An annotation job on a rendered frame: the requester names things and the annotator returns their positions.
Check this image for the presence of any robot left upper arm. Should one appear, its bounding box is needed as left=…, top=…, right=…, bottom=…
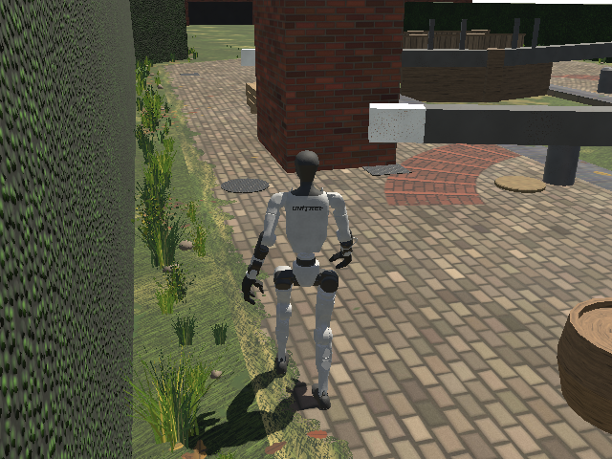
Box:
left=261, top=192, right=287, bottom=247

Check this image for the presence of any right robot hand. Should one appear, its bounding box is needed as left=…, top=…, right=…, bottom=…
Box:
left=329, top=251, right=352, bottom=269

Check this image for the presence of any left robot forearm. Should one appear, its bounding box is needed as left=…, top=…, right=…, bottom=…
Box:
left=246, top=231, right=269, bottom=279

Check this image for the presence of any robot left thigh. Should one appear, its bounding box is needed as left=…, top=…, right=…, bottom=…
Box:
left=273, top=266, right=294, bottom=320

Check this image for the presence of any robot left shin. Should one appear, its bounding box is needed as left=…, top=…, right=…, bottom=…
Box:
left=275, top=303, right=289, bottom=361

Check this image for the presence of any right robot forearm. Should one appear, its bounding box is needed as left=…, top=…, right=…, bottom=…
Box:
left=340, top=229, right=353, bottom=256

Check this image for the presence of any left robot hand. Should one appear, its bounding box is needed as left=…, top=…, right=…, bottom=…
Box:
left=242, top=275, right=264, bottom=305

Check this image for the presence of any robot right upper arm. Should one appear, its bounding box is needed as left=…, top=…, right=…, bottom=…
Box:
left=326, top=192, right=352, bottom=243

